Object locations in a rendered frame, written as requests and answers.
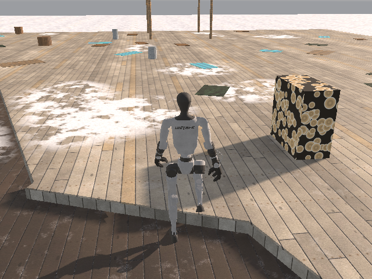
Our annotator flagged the humanoid robot torso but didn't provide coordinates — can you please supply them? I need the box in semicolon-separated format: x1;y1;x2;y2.
171;116;199;174

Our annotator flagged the robot left thigh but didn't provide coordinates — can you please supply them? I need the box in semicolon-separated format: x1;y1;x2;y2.
166;163;178;206

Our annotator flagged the right robot hand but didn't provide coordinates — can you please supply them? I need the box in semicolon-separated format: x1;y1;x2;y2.
208;167;222;182

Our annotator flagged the robot right forearm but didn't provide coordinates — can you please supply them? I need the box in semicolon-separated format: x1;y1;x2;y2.
208;141;220;168

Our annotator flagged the robot left upper arm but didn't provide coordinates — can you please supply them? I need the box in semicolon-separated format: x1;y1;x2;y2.
159;118;173;150

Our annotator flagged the robot left forearm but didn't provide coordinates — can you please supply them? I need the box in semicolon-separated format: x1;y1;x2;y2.
155;141;164;159

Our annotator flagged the robot right upper arm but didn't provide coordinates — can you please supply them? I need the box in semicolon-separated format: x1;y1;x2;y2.
197;117;213;150

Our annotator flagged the left robot hand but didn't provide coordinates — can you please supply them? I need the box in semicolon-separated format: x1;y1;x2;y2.
155;157;168;167

